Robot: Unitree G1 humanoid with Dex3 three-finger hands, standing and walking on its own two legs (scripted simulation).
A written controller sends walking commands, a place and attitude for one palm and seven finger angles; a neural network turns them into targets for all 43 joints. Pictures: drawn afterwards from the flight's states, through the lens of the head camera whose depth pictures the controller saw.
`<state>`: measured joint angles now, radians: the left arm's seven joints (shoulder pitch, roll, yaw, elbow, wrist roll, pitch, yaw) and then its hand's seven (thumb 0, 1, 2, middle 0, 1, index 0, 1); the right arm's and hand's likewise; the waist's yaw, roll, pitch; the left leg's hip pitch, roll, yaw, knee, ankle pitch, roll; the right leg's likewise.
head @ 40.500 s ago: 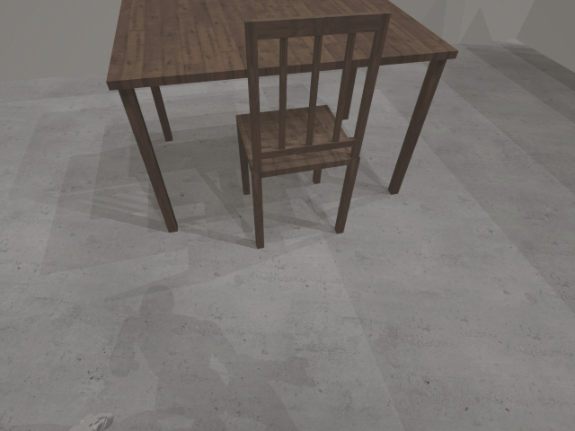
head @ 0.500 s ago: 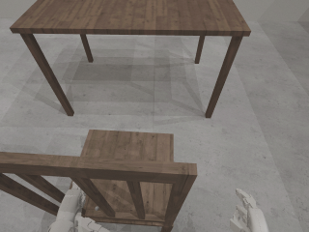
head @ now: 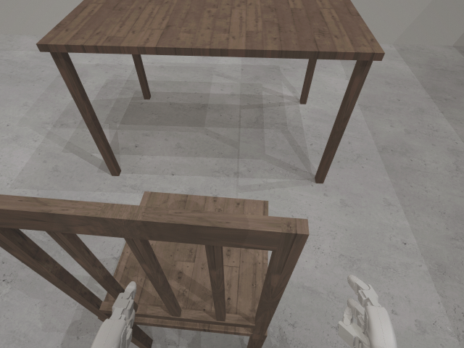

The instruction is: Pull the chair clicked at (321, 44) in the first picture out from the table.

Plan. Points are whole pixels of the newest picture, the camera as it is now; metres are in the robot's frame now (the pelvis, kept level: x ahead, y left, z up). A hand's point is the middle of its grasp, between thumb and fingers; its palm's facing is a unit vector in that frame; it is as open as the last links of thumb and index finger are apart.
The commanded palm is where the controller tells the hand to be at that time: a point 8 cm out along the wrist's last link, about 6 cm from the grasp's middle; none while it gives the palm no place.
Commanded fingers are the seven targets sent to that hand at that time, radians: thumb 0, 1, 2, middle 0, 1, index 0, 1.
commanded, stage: draw the fingers out of the gap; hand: left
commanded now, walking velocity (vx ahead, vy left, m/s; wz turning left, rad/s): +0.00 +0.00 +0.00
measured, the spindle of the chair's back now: (161, 284) +0.23 +0.13 -0.01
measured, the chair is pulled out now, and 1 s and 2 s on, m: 0.63 0.61 0.61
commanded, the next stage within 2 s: draw the hand back to the body in 0.04 s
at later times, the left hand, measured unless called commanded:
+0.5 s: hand out of the picture +0.13 +0.16 +0.05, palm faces +0.04 -0.99 -0.10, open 17.4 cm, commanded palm +0.09 +0.22 +0.07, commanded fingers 0.00 -0.55 0.20 0.00 0.00 0.00 0.00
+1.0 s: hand (33, 295) +0.17 +0.24 +0.14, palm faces +0.38 -0.82 -0.42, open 14.3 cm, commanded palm +0.12 +0.27 +0.17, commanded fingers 0.00 0.28 0.60 -0.12 -0.17 -0.12 -0.17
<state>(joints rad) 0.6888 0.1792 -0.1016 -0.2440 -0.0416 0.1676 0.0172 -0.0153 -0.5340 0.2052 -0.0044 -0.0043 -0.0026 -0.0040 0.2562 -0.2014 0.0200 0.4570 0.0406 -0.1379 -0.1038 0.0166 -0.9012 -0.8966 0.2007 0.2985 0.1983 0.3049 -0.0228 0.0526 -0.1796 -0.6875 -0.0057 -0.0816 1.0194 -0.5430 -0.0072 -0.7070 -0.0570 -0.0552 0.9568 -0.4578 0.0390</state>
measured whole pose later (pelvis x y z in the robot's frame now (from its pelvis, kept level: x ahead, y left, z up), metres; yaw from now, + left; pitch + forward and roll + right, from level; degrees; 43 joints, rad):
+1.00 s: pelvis +0.00 -0.01 +0.04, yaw +0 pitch +0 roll -2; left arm 0.62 0.31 0.21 -0.39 -0.05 0.00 0.16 -0.01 -0.05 0.44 -0.07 -0.11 -0.11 -0.12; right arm 0.21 -0.21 0.03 0.60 0.04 -0.14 -0.15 0.02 -0.90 -0.90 0.20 0.30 0.20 0.30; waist 0.05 0.10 -0.05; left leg -0.29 0.02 -0.08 0.71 -0.42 -0.02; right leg -0.30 -0.03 -0.07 0.64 -0.33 0.02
